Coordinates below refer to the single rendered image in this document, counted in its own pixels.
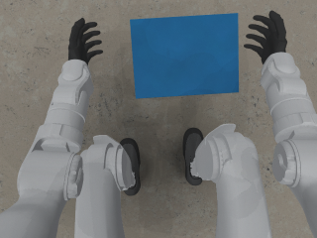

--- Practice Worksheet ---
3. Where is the left robot thigh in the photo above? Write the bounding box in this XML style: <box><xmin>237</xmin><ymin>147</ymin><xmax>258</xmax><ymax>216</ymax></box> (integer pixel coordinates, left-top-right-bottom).
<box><xmin>74</xmin><ymin>143</ymin><xmax>129</xmax><ymax>238</ymax></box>

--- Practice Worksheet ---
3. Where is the robot left upper arm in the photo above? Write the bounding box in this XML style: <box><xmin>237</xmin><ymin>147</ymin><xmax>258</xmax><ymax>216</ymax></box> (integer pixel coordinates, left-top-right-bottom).
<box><xmin>0</xmin><ymin>150</ymin><xmax>84</xmax><ymax>238</ymax></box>

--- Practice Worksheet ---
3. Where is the left robot hand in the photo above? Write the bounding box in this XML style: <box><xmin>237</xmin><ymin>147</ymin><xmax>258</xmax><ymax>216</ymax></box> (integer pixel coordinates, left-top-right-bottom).
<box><xmin>68</xmin><ymin>18</ymin><xmax>103</xmax><ymax>65</ymax></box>

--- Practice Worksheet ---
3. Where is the right robot foot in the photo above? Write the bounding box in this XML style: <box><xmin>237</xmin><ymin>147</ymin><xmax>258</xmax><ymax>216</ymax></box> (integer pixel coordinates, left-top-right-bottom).
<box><xmin>182</xmin><ymin>128</ymin><xmax>204</xmax><ymax>185</ymax></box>

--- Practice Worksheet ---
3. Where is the carton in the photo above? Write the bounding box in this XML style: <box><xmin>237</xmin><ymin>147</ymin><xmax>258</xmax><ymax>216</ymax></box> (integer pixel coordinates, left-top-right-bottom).
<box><xmin>130</xmin><ymin>13</ymin><xmax>239</xmax><ymax>99</ymax></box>

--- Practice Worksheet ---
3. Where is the right robot hand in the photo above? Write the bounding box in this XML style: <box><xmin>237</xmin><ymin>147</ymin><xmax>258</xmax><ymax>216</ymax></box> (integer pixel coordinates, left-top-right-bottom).
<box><xmin>244</xmin><ymin>10</ymin><xmax>287</xmax><ymax>64</ymax></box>

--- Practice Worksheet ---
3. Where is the left robot forearm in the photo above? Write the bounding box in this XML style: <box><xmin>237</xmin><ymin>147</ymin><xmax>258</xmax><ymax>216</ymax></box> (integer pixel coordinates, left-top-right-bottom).
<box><xmin>17</xmin><ymin>59</ymin><xmax>94</xmax><ymax>195</ymax></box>

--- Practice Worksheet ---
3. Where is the robot right upper arm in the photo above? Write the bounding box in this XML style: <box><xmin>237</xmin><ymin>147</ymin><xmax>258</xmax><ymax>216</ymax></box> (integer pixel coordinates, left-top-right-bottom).
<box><xmin>271</xmin><ymin>139</ymin><xmax>317</xmax><ymax>238</ymax></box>

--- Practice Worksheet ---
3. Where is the right robot forearm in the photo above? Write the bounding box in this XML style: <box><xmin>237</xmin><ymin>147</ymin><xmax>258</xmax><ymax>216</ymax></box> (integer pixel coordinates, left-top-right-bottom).
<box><xmin>260</xmin><ymin>52</ymin><xmax>317</xmax><ymax>143</ymax></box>

